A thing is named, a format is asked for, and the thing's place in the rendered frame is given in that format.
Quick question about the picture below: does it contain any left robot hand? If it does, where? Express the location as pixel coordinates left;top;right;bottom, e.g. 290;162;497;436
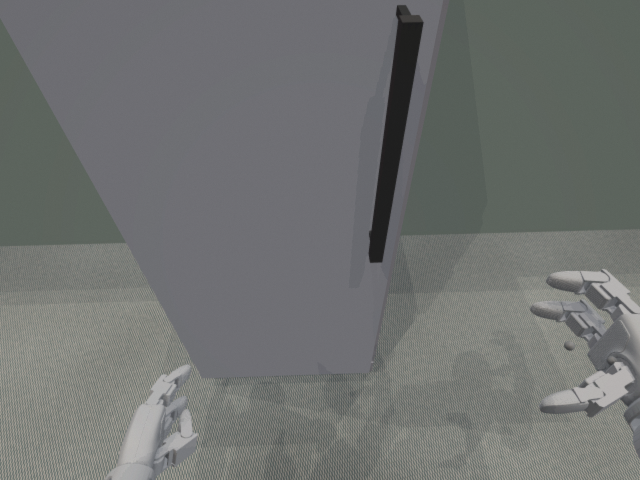
117;364;198;477

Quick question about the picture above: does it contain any right robot hand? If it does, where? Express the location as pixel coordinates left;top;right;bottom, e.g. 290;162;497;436
530;269;640;418

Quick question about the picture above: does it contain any handle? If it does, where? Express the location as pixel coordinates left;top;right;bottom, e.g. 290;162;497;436
369;5;424;263

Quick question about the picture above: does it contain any fridge door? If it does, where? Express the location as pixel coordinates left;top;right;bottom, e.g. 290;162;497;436
0;0;443;378

